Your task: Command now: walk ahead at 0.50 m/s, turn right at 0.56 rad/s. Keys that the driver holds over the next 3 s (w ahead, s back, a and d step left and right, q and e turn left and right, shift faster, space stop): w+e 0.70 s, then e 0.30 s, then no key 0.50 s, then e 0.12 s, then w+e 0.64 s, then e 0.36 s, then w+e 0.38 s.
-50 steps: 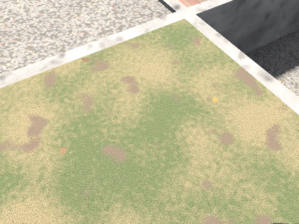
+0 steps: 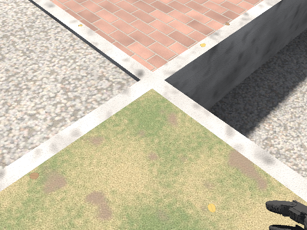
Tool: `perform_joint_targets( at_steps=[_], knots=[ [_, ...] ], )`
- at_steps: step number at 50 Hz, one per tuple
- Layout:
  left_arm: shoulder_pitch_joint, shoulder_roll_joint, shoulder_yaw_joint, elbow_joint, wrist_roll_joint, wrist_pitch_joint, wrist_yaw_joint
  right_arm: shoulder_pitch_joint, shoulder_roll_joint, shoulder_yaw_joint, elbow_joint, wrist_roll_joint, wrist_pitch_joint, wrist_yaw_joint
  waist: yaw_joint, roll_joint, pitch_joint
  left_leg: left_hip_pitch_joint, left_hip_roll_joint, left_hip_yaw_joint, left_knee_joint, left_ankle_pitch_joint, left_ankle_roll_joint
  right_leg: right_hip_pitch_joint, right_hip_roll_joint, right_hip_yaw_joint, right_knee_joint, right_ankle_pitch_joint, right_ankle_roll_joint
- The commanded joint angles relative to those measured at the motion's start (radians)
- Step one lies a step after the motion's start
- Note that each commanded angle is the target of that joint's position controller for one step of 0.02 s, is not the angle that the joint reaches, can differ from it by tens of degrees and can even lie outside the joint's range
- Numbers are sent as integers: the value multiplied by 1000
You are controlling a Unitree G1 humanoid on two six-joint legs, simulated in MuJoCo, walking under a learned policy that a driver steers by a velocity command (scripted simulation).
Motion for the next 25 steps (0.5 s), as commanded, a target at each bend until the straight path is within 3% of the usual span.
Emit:
perform_joint_targets(
  at_steps=[1,2,3,4,5,6,9,12,16,19,21,23,24,25],
  knots=[
    [104,1,-18,-125,-17,-27,-4,350,-292,-95,27,-10,4,-6,-105,402,-339,816,467,-732,-123,-313,264,-595,-1,-75,605,-153,17],
    [71,110,2,-90,-27,-24,0,302,-182,-74,-1,6,8,-3,-134,227,-232,732,442,-717,-165,-495,233,-683,-89,-49,708,-83,33],
    [-41,151,15,-104,-18,-18,-2,264,-132,-60,-5,7,13,-8,-158,128,-113,612,393,-535,-173,-441,188,-696,-117,-80,720,14,41],
    [-87,134,16,-112,-8,-14,-2,222,-122,-52,-6,-3,17,-7,-141,60,-54,501,349,-414,-192,-299,170,-661,-148,-104,701,82,50],
    [-116,121,18,-125,0,-14,-5,197,-105,-47,4,-6,20,-8,-126,63,-8,429,314,-329,-214,-196,169,-649,-173,-106,656,125,55],
    [-110,101,18,-129,-7,-11,-12,188,-97,-43,11,-12,17,-10,-106,94,4,377,288,-254,-239,-136,159,-607,-197,-115,631,151,56],
    [-130,47,7,-149,-9,1,-21,195,-108,-52,40,-2,6,-8,-98,104,15,338,279,-130,-295,-36,187,-616,-217,-144,568,197,70],
    [-183,33,0,-171,-5,0,-28,202,-142,-64,66,-5,8,-9,-103,71,22,368,291,-39,-315,79,202,-660,-227,-147,450,307,83],
    [-288,11,-10,-189,-5,-14,-52,221,-166,-68,95,6,22,-14,-139,54,42,387,266,104,-312,147,165,-606,-208,-208,227,506,67],
    [-377,2,-15,-220,-10,-17,-68,274,-184,-74,125,20,37,-16,-166,56,69,458,294,147,-302,164,149,-605,-194,-248,130,500,40],
    [-403,14,-10,-243,-12,-17,-76,284,-197,-79,137,31,52,-17,-158,64,75,521,309,180,-252,285,130,-593,-173,-278,82,425,11],
    [-356,48,9,-245,-3,-12,-80,277,-237,-91,139,37,65,-26,-112,97,24,543,307,226,-116,617,107,-467,-109,-337,66,327,-30],
    [-263,82,31,-226,-4,-12,-80,268,-244,-93,136,37,74,-33,-55,107,-35,528,296,245,25,753,95,-342,-69,-361,61,306,-58],
    [-98,130,61,-182,-8,-11,-71,253,-230,-87,130,38,78,-40,37,85,-119,425,266,272,232,735,64,-95,-35,-359,1,383,-98]
  ],
)
Next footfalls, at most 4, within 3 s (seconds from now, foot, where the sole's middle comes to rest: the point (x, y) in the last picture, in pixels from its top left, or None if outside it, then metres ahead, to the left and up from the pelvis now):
0.52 right None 0.39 -0.19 -0.76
0.94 left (199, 190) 0.67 -0.12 -0.76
1.26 right None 0.44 -0.27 -0.76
1.52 left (189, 204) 0.60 -0.08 -0.76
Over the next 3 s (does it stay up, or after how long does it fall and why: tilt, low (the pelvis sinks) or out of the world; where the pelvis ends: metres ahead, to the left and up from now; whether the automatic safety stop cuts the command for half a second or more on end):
stays up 0.52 -0.43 0.00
